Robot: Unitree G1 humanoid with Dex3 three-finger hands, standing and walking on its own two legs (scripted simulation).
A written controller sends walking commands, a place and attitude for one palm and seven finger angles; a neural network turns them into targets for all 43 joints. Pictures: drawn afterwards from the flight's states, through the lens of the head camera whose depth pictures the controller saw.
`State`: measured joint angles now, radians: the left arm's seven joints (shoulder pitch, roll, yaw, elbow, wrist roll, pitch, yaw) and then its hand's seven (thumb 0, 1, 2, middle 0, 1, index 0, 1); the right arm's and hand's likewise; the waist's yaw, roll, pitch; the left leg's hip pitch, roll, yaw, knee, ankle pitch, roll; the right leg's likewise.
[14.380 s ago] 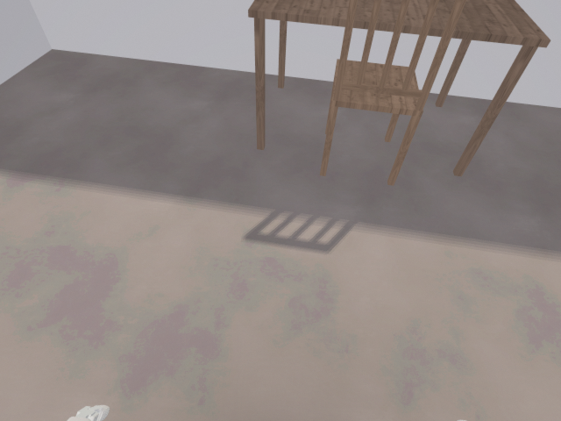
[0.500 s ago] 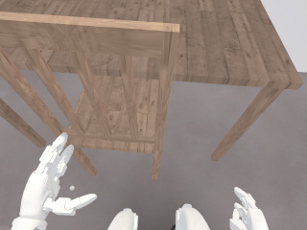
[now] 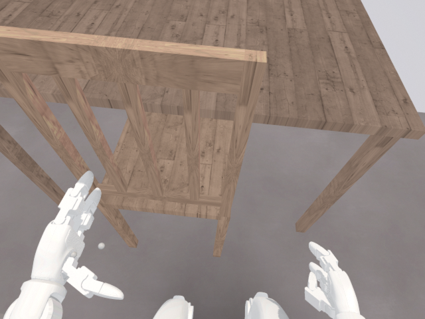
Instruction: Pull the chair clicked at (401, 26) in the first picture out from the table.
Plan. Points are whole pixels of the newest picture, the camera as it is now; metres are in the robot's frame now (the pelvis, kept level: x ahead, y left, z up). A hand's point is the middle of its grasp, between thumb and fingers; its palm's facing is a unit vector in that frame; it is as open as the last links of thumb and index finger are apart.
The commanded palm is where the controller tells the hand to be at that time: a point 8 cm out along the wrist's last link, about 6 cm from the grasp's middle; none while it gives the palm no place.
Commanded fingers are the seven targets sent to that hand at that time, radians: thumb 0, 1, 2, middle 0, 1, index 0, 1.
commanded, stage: raise the hand toward the chair's back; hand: left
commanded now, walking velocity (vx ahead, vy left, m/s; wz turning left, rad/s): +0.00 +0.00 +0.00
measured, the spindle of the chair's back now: (147, 151) +0.42 +0.17 +0.03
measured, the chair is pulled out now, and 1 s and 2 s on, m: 0.00 0.00 0.00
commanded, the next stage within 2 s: aim the fingers beside a spindle in 0.66 s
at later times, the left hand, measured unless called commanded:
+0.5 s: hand (105, 231) +0.25 +0.20 +0.05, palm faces -0.04 -1.00 -0.05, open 16.9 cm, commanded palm +0.23 +0.25 +0.05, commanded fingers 0.00 -0.50 0.30 -0.06 -0.08 -0.06 -0.08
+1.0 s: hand (112, 237) +0.25 +0.19 +0.04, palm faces -0.06 -1.00 -0.04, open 16.9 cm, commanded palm +0.23 +0.24 +0.04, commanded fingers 0.00 -0.50 0.30 -0.06 -0.08 -0.06 -0.08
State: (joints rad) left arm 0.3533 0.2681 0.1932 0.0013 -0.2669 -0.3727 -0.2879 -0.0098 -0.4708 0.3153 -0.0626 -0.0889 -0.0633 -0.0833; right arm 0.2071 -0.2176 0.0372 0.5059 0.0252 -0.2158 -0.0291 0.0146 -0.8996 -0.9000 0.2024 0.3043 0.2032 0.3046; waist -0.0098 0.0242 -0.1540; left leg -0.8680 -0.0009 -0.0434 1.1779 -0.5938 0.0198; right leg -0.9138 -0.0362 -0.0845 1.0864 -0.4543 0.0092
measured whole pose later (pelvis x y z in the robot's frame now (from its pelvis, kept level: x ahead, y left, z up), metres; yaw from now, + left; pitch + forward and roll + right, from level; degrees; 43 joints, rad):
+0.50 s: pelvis +0.01 -0.01 +0.01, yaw +0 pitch +16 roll -2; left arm 0.29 0.27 0.23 0.08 -0.29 -0.39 -0.32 -0.01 -0.49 0.30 -0.06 -0.08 -0.06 -0.08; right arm 0.24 -0.25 0.01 0.54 0.03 -0.22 -0.03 0.02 -0.90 -0.90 0.20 0.30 0.20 0.30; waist -0.03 0.02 -0.15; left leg -0.84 0.01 -0.03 1.13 -0.58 0.01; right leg -0.89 -0.03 -0.08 1.05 -0.44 0.00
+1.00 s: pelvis +0.00 -0.01 +0.00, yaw +0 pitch +17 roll -2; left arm 0.27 0.26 0.20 0.09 -0.28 -0.40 -0.32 -0.01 -0.50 0.30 -0.06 -0.08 -0.06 -0.08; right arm 0.22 -0.25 0.02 0.53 0.03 -0.22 -0.03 0.02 -0.90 -0.90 0.20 0.30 0.20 0.30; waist -0.02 0.02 -0.15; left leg -0.87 0.00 -0.04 1.17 -0.58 0.01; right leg -0.93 -0.03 -0.08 1.09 -0.45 0.00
